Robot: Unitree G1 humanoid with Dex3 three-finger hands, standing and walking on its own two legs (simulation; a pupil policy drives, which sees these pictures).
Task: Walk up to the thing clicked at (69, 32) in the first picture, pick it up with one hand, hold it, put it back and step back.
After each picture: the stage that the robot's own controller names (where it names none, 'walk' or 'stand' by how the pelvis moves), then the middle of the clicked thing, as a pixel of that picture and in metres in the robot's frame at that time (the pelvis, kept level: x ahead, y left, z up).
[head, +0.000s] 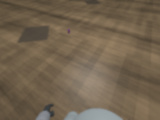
stand; (68, 31) +2.23 +0.74 -0.72
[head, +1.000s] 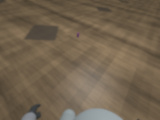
walk; (78, 35) +2.15 +0.35 -0.70
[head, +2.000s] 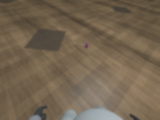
walk; (86, 45) +1.58 +0.10 -0.72
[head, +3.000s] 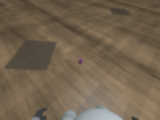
walk; (80, 61) +1.06 +0.17 -0.72
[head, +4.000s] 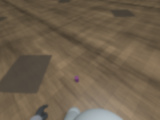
walk; (76, 79) +0.66 +0.25 -0.69
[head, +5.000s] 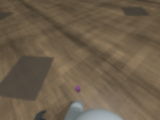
walk; (78, 89) +0.46 +0.22 -0.70
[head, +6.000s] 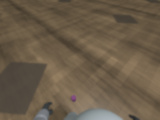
stand; (73, 98) +0.36 +0.19 -0.72
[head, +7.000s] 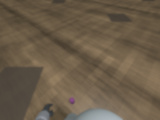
stand; (72, 100) +0.33 +0.22 -0.72
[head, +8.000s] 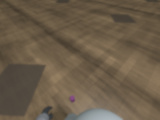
stand; (72, 99) +0.35 +0.22 -0.73
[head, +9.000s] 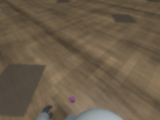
stand; (72, 99) +0.34 +0.22 -0.73
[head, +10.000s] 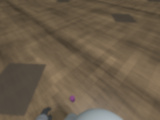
go down; (72, 98) +0.35 +0.22 -0.73
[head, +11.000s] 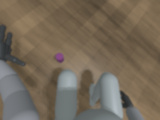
go down; (60, 58) +0.44 +0.23 -0.31
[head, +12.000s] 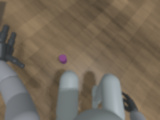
approach; (63, 59) +0.44 +0.23 -0.31
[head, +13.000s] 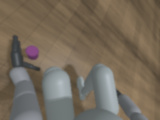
close in; (32, 53) +0.43 +0.27 -0.23
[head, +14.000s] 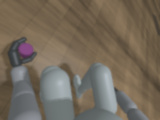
close; (26, 51) +0.42 +0.28 -0.23
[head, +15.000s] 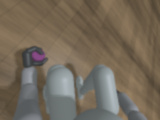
lift; (38, 56) +0.38 +0.25 -0.22
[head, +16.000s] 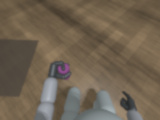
lift; (64, 72) +0.33 +0.19 -0.01
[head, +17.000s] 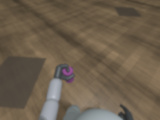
hold; (68, 75) +0.32 +0.17 +0.01
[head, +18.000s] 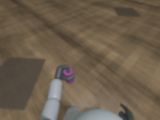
hold; (69, 75) +0.32 +0.17 +0.00
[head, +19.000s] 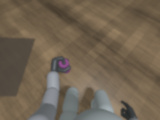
crouch; (65, 66) +0.38 +0.19 -0.06
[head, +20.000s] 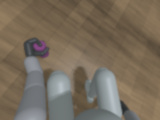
lower; (42, 49) +0.46 +0.26 -0.15
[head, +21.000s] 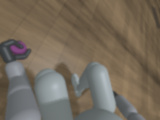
lower; (20, 51) +0.43 +0.28 -0.23
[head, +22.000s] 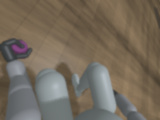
lower; (21, 50) +0.43 +0.28 -0.23
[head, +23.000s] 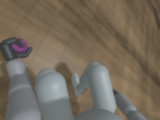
lower; (21, 49) +0.44 +0.28 -0.23
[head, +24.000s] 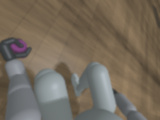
lower; (20, 49) +0.44 +0.28 -0.23
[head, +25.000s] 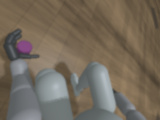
open; (24, 50) +0.44 +0.26 -0.24
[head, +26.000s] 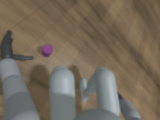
stand; (47, 51) +0.44 +0.24 -0.25
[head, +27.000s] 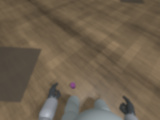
stand; (73, 85) +0.40 +0.17 -0.61
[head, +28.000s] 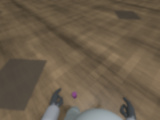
stand; (74, 95) +0.39 +0.18 -0.66
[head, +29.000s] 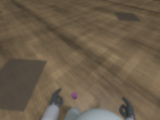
stand; (74, 96) +0.38 +0.17 -0.67
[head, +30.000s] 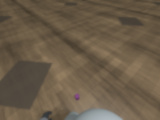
stand; (77, 97) +0.40 +0.17 -0.72
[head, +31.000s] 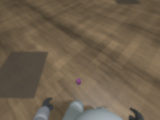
walk; (78, 81) +0.49 +0.16 -0.69
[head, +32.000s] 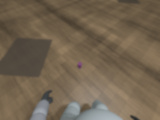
walk; (79, 65) +0.77 +0.15 -0.69
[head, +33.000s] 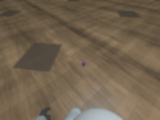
stand; (83, 63) +1.04 +0.19 -0.70
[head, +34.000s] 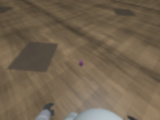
stand; (81, 63) +1.02 +0.18 -0.73
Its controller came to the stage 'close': yes
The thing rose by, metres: 0.71
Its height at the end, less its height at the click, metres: +0.00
